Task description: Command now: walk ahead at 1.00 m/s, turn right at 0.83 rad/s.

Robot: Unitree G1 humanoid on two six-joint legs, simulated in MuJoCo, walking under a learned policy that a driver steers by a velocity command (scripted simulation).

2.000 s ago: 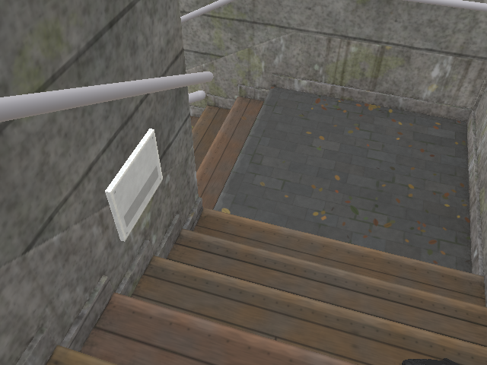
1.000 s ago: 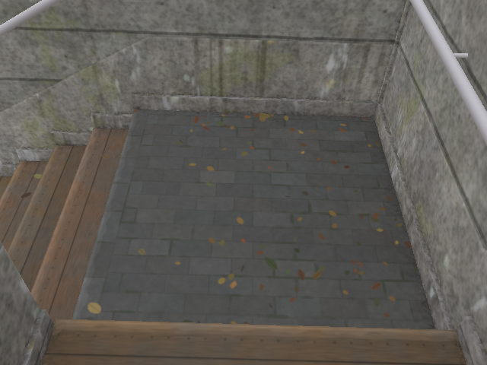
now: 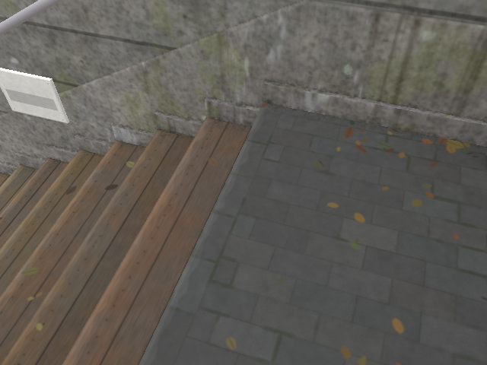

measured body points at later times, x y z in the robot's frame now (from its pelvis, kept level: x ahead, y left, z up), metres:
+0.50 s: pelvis +0.44 +0.02 -0.14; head +0.46 +0.02 +0.31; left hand +0.75 +0.16 -0.23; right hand +0.27 -0.19 -0.27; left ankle +0.40 +0.13 -0.86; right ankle +0.45 -0.09 -0.76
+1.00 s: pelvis +0.76 -0.11 -0.12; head +0.80 -0.15 +0.32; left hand +1.02 +0.01 -0.25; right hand +0.72 -0.42 -0.23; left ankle +1.00 -0.12 -0.83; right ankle +0.66 -0.13 -0.86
